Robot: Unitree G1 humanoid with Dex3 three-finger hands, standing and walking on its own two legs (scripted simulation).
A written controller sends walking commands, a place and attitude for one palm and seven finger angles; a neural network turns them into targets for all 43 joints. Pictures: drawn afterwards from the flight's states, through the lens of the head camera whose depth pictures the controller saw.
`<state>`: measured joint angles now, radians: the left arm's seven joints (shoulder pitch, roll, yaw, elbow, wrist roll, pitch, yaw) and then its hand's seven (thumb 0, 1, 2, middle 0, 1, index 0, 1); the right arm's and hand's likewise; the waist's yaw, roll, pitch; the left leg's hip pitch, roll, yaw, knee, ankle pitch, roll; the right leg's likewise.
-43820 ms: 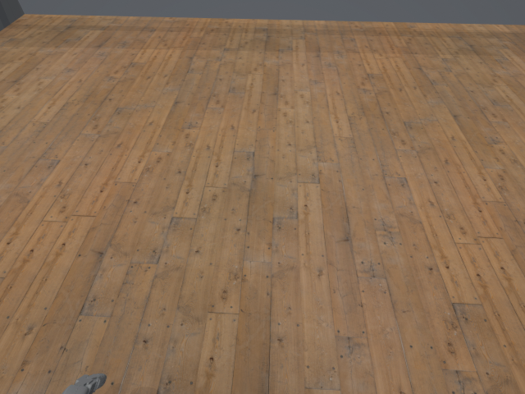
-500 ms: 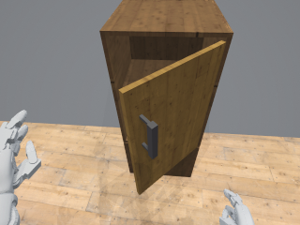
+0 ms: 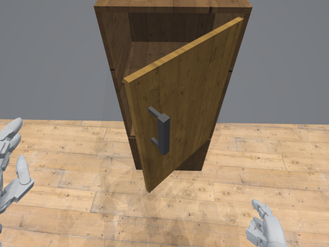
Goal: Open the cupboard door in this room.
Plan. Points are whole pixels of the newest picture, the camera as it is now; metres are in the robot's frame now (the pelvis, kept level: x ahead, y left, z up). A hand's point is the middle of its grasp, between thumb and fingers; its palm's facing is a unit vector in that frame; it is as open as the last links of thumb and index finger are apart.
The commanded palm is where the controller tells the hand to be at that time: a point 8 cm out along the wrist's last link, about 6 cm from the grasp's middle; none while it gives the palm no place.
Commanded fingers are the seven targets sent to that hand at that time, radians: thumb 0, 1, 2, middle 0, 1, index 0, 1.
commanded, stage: step back with the hand held close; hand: left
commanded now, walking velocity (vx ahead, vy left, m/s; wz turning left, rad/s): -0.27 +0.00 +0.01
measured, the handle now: (158, 131) +0.38 +0.05 +0.06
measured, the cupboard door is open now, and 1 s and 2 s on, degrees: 45 45 45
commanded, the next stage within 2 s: stop stepping back and stand still in 0.72 s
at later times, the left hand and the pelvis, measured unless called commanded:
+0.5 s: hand out of the picture +0.11 +0.28 +0.16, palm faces +0.46 -0.77 -0.44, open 7.4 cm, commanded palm +0.04 +0.32 +0.17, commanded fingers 0.00 0.90 0.90 -0.20 -0.30 -0.20 -0.30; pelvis -0.10 +0.02 -0.02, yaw +2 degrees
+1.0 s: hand out of the picture +0.03 +0.26 +0.16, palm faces +0.38 -0.81 -0.46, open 7.4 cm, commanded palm -0.04 +0.31 +0.17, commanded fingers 0.00 0.90 0.90 -0.20 -0.30 -0.20 -0.30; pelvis -0.19 +0.01 -0.01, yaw -1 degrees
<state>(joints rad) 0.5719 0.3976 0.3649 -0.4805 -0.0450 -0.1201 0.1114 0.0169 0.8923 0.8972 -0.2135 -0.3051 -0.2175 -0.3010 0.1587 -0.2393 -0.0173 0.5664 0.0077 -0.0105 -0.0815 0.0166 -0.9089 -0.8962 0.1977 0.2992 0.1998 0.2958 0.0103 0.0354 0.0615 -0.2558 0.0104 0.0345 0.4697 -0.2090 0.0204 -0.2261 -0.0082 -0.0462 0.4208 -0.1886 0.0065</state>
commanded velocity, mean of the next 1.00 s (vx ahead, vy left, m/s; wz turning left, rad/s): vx -0.21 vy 0.01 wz -0.02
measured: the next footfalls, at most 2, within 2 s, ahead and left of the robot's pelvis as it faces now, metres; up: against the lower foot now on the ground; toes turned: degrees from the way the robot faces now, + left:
right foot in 0.78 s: -0.24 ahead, -0.12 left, +0.00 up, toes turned +0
left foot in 0.94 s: -0.10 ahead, +0.08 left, +0.00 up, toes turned +1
